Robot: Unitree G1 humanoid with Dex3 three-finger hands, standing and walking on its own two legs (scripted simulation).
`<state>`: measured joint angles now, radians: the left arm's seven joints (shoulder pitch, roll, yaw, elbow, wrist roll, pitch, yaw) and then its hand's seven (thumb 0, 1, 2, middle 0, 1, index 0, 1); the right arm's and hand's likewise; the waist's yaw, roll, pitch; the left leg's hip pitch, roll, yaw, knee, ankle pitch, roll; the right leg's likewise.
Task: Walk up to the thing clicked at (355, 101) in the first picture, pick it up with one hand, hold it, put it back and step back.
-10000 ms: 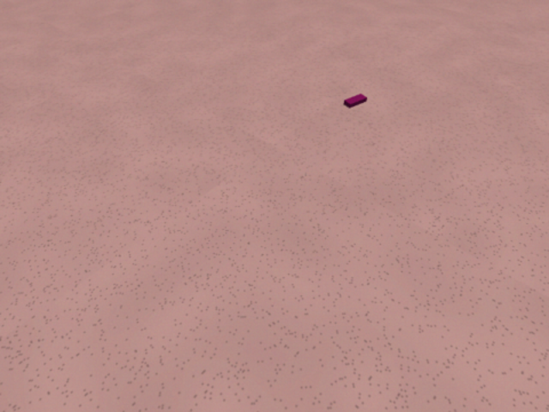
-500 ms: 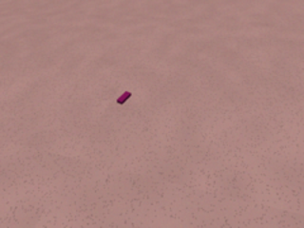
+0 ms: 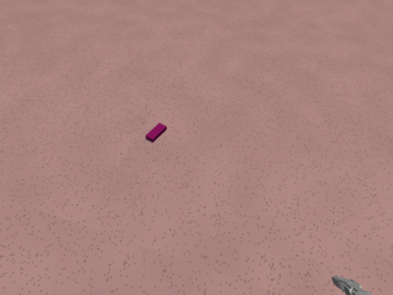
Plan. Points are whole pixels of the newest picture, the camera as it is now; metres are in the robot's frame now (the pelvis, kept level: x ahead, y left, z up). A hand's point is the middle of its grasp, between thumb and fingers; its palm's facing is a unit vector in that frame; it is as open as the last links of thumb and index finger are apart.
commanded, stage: walk up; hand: left
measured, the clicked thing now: (156, 132) +1.20 +0.26 -0.75
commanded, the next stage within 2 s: none
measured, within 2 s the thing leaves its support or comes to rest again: neither
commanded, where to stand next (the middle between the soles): +0.77 +0.01 m, yaw +0 degrees
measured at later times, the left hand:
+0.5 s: hand (96, 246) +0.26 +0.25 -0.11, palm faces +0.02 -0.91 -0.41, open 7.4 cm
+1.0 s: hand (109, 168) +0.48 +0.27 -0.13, palm faces -0.07 -0.92 -0.38, open 7.4 cm
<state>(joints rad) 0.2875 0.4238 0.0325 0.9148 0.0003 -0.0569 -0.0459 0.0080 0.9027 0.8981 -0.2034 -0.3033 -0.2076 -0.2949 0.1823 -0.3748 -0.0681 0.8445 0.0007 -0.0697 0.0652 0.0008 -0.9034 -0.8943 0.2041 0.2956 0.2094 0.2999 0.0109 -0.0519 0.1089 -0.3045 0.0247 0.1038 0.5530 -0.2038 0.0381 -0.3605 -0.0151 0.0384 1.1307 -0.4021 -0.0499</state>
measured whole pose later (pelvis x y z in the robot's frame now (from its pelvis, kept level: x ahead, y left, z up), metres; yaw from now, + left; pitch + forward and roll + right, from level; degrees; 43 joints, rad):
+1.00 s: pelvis +0.42 -0.01 +0.00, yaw +0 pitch -2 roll +1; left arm 0.28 0.43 0.06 0.91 0.02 -0.06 -0.08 0.01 0.90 0.90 -0.20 -0.30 -0.21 -0.30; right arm 0.34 -0.44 -0.06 0.86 -0.01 -0.06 0.06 0.00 -0.90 -0.89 0.21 0.30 0.21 0.30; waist -0.03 0.00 0.07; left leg -0.16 0.04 0.11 0.53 -0.34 0.01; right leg -0.44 -0.09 -0.03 0.66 -0.25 -0.02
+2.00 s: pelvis +0.71 +0.01 -0.01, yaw +0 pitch -3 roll +0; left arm 0.20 0.37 0.02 0.87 0.02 -0.05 -0.03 0.00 0.90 0.90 -0.21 -0.30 -0.21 -0.30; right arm 0.26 -0.41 -0.03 0.91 0.00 -0.02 0.02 0.00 -0.90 -0.89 0.20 0.30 0.21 0.30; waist 0.00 0.04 0.11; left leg -0.40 0.04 0.03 0.92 -0.50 0.02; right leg -0.36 -0.03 -0.05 0.63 -0.22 -0.03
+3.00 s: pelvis +0.77 +0.02 +0.02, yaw +1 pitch -2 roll +0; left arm 0.05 0.34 0.02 1.18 0.01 -0.01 -0.02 0.00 0.90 0.90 -0.20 -0.30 -0.21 -0.30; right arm 0.08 -0.36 0.00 1.18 0.00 -0.01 0.01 0.00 -0.90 -0.89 0.20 0.30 0.21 0.30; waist -0.01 0.01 0.06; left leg -0.10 0.03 0.04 0.31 -0.18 -0.02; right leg -0.12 -0.02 -0.03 0.31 -0.15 0.01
